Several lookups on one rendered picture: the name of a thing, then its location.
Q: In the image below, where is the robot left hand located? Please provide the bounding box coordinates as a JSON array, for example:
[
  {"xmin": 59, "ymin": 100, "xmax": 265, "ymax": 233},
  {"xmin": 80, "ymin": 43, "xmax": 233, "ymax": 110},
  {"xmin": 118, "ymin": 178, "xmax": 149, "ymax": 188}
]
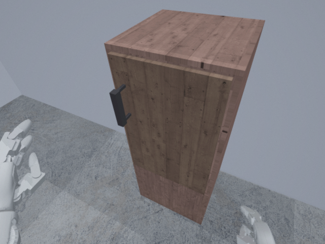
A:
[{"xmin": 0, "ymin": 119, "xmax": 45, "ymax": 211}]

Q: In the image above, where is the robot left forearm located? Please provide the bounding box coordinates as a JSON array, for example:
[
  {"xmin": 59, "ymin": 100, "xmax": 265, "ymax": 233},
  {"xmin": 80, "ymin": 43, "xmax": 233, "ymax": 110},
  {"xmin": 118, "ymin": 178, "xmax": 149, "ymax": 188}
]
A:
[{"xmin": 0, "ymin": 210, "xmax": 21, "ymax": 244}]

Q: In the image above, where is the handle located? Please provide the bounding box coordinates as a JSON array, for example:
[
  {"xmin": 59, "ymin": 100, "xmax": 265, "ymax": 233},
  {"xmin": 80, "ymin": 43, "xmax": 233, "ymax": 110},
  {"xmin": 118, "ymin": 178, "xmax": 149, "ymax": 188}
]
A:
[{"xmin": 109, "ymin": 84, "xmax": 131, "ymax": 127}]

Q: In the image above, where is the cupboard door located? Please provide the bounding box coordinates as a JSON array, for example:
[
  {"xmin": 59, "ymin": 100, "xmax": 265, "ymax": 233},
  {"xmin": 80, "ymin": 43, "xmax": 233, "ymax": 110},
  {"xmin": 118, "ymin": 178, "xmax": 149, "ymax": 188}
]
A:
[{"xmin": 108, "ymin": 51, "xmax": 233, "ymax": 195}]

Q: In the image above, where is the robot right hand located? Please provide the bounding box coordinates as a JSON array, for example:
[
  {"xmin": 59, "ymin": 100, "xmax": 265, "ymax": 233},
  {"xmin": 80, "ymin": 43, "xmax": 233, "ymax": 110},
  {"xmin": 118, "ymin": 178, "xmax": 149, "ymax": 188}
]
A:
[{"xmin": 237, "ymin": 205, "xmax": 275, "ymax": 244}]

